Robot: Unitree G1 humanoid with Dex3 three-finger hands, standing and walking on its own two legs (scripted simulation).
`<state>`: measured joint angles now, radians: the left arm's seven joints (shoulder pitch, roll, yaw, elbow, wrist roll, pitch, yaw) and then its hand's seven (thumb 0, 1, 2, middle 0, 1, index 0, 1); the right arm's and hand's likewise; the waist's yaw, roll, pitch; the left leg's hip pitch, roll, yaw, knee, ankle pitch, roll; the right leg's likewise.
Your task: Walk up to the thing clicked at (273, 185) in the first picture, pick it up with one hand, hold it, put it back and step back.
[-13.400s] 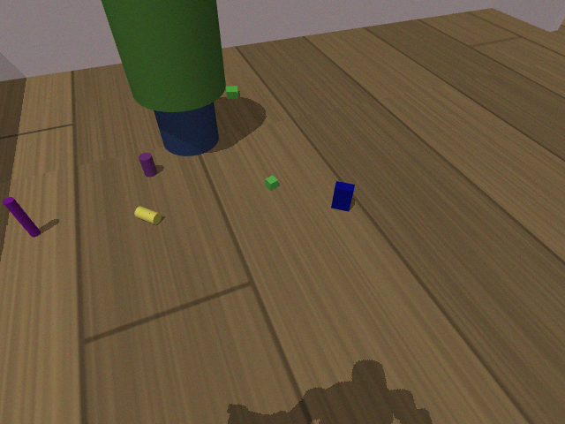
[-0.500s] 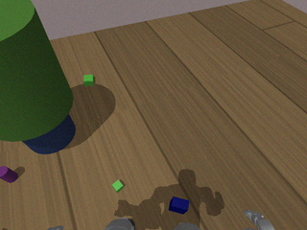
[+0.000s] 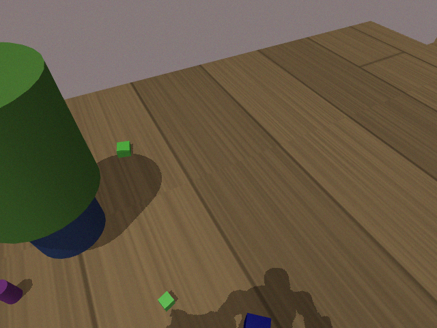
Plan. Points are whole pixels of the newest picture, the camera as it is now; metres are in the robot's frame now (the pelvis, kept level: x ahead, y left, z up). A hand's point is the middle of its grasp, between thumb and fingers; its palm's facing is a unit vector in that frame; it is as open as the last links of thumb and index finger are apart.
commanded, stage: stand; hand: left
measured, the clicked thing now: (166, 301) +0.37 +0.22 -0.75
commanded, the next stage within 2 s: walk up in 1.90 s
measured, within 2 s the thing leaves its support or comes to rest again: neither
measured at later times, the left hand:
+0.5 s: hand out of the picture +0.10 +0.26 -0.15, palm faces -0.01 -0.94 -0.33, open 7.4 cm
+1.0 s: hand out of the picture +0.07 +0.26 -0.16, palm faces -0.02 -0.94 -0.33, open 7.4 cm
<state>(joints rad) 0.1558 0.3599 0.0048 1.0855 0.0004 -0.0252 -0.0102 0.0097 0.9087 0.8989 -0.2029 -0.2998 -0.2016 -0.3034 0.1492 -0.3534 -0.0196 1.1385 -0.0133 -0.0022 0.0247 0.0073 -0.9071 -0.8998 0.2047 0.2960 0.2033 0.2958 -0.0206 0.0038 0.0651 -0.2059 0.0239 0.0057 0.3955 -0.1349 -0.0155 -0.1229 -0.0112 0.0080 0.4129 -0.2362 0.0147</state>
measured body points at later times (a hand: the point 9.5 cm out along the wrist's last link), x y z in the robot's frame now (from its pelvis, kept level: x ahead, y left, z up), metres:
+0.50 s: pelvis +0.01 +0.01 +0.00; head +0.02 +0.01 +0.45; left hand +0.10 +0.31 -0.13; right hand +0.11 -0.29 -0.12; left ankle +0.05 +0.13 -0.74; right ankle +0.00 -0.13 -0.74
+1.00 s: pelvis +0.01 +0.01 +0.00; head +0.02 +0.02 +0.45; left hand +0.07 +0.31 -0.13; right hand +0.08 -0.29 -0.13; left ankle +0.05 +0.13 -0.74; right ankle +0.00 -0.13 -0.74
